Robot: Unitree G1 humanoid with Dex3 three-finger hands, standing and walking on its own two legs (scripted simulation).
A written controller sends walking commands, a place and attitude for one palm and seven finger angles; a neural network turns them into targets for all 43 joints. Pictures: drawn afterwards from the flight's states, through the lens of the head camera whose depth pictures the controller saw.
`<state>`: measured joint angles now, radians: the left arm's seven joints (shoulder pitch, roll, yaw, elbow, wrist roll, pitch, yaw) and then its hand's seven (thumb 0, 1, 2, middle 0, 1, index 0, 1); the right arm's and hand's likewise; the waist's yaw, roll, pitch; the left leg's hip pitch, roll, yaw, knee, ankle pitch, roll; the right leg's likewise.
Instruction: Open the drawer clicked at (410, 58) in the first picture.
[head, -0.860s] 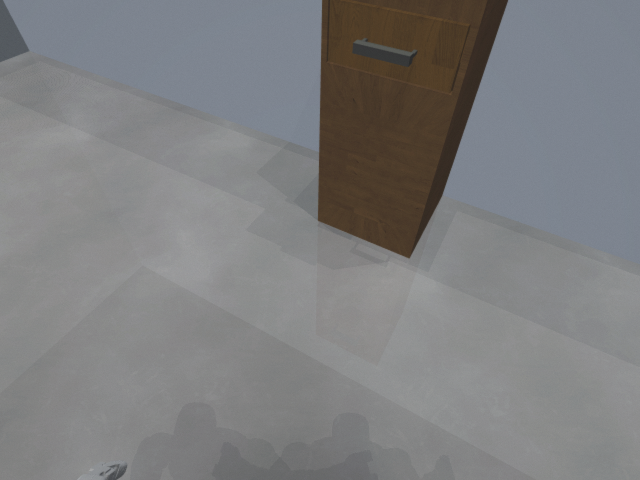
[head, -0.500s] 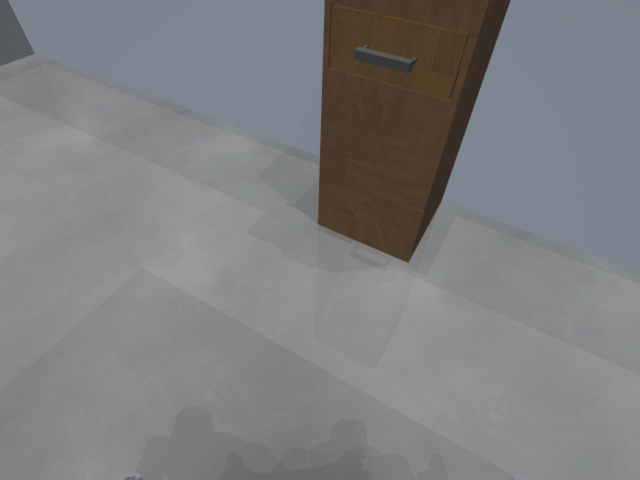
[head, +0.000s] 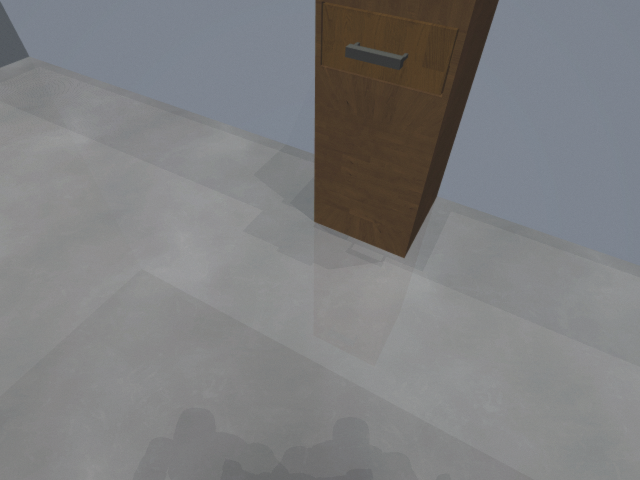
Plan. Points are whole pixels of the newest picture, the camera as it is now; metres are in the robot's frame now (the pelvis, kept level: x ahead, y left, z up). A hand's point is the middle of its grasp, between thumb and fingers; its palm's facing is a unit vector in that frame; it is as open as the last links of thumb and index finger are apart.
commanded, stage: stand and wait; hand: left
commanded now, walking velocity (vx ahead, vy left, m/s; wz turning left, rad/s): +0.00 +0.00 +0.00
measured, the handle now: (377, 53) +1.17 -0.10 +0.03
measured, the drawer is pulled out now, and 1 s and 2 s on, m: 0.00 0.00 0.00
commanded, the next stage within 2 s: look at it before walking up in 0.04 s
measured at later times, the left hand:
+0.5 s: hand out of the picture +0.07 +0.24 -0.15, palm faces -0.03 -0.94 -0.33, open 7.4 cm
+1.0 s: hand out of the picture +0.05 +0.22 -0.17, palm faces +0.06 -0.97 -0.25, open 7.4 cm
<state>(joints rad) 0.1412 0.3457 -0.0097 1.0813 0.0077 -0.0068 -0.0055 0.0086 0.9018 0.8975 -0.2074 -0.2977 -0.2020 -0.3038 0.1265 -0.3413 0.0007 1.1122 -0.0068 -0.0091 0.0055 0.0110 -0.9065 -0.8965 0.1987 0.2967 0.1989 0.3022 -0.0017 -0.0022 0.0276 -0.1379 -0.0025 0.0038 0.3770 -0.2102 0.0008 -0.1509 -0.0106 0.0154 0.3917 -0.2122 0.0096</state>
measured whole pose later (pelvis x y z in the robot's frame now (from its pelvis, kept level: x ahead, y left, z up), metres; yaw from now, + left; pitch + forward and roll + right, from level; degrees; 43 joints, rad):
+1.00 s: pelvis +0.02 +0.01 -0.01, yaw +4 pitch -1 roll -1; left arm 0.25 0.27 0.01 1.06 0.02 -0.01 -0.01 0.01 0.90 0.90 -0.21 -0.30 -0.20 -0.30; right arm 0.24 -0.27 0.00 1.10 -0.02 0.02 0.01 0.01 -0.91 -0.90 0.20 0.30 0.20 0.30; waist 0.00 0.00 -0.02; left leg -0.25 0.02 0.01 0.63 -0.42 0.01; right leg -0.14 -0.02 -0.05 0.43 -0.28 0.00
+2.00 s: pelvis +0.37 +0.08 -0.01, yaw +10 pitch -2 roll -1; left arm 0.35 0.18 0.05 1.11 0.01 0.03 0.00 0.00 0.92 0.90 -0.20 -0.30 -0.20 -0.30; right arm 0.09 -0.15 -0.02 0.98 -0.02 -0.05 -0.01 0.00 -0.91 -0.90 0.19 0.30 0.19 0.30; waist 0.06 -0.03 0.05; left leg -0.32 0.11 0.18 0.59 -0.24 0.03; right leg -0.31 -0.04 -0.09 0.89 -0.54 0.02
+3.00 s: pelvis +0.41 +0.09 +0.00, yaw -21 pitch +1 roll -1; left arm 0.16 0.24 0.08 0.94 0.02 0.07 -0.02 0.01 0.91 0.90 -0.20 -0.30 -0.20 -0.30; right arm 0.24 -0.17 -0.02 0.95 -0.02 0.00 -0.02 0.01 -0.91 -0.90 0.20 0.30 0.20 0.30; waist -0.01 -0.01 0.08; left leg -0.19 0.07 0.15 0.45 -0.28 0.01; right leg -0.40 -0.02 -0.02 0.89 -0.45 0.05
